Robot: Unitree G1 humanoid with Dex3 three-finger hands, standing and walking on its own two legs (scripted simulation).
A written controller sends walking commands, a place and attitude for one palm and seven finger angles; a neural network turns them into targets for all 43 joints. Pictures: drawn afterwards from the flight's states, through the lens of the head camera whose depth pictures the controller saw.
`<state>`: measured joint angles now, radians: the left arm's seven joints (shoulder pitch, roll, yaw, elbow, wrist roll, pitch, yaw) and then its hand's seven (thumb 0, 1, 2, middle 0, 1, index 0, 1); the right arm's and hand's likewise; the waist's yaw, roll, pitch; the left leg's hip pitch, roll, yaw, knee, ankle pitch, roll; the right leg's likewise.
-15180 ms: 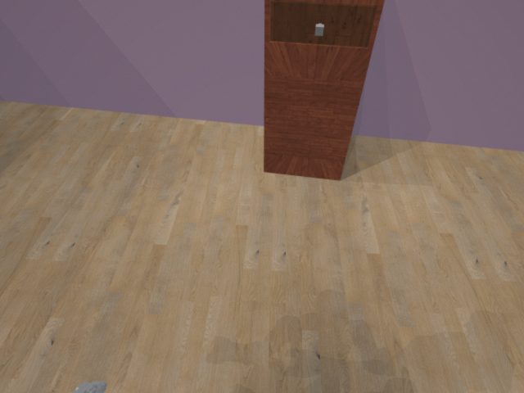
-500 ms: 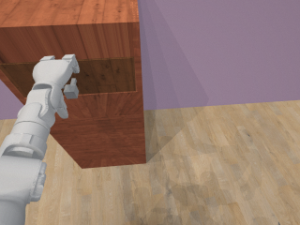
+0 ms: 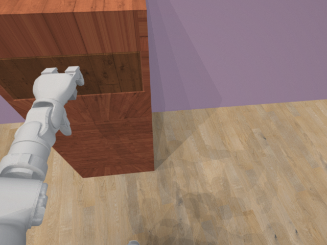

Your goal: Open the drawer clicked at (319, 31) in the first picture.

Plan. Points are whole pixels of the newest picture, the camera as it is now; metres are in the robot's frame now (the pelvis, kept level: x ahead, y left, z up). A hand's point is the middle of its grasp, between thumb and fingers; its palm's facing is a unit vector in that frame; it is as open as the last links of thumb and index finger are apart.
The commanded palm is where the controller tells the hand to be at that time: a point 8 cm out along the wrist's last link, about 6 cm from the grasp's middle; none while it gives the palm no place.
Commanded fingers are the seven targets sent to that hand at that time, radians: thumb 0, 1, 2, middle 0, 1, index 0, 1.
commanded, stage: lower the fingers behind the handle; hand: left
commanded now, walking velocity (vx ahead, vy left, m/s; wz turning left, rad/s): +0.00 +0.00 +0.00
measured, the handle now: (69, 87) +0.51 +0.24 +0.07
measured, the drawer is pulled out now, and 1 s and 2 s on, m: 0.00 0.00 0.04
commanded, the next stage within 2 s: close the thumb around the handle in 0.66 s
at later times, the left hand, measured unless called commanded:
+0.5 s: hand (65, 103) +0.47 +0.25 +0.05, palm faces -0.07 -0.01 -1.00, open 13.9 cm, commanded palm +0.46 +0.25 +0.10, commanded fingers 0.00 -0.50 0.30 -0.30 -1.20 -0.30 -1.20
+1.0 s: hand (66, 102) +0.47 +0.25 +0.05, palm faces -0.05 -0.03 -1.00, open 12.2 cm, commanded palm +0.46 +0.25 +0.10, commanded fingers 0.00 0.23 0.61 -0.35 -1.28 -0.35 -1.28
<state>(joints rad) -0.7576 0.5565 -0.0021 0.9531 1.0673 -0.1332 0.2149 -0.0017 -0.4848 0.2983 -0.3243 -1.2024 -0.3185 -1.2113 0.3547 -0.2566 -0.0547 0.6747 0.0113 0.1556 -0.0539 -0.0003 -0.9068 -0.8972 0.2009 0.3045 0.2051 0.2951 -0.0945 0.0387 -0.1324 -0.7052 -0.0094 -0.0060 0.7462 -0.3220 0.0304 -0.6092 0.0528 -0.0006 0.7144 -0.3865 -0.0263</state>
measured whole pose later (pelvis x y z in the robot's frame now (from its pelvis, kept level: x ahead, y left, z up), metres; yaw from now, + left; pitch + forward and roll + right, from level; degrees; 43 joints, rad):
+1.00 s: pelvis +0.00 +0.01 +0.00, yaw -1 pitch +17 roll -2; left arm -0.81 0.55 -0.01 1.07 1.07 -0.07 0.25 0.00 -0.23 0.41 -0.34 -1.23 -0.34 -1.23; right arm 0.35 -0.25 -0.04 0.68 0.02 0.15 -0.05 0.00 -0.91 -0.90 0.20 0.30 0.21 0.30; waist -0.12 0.05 -0.15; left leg -0.74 0.00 0.00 0.77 -0.33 0.04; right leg -0.64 0.06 0.01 0.72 -0.38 -0.02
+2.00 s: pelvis +0.02 +0.01 +0.01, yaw -1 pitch +14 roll -1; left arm -0.45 0.47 0.00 0.70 1.02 -0.03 0.24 0.02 0.59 0.79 -0.42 -1.35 -0.40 -1.35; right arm 0.28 -0.25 -0.07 0.66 0.02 0.18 -0.03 0.00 -0.91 -0.90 0.20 0.30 0.20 0.29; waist -0.06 0.05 -0.16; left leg -0.60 -0.01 0.02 0.70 -0.35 0.04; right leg -0.51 0.05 0.03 0.66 -0.40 -0.02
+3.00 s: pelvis +0.02 +0.01 +0.01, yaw -2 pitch +11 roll -1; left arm -0.14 0.43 -0.02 0.34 0.98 0.04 0.25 0.03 0.60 0.78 -0.42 -1.35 -0.41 -1.35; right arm 0.23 -0.25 -0.07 0.62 0.03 0.15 -0.02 0.00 -0.91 -0.90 0.20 0.30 0.20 0.29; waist -0.03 0.06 -0.15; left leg -0.53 -0.01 0.04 0.68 -0.34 0.04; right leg -0.45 0.05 0.05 0.65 -0.39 -0.01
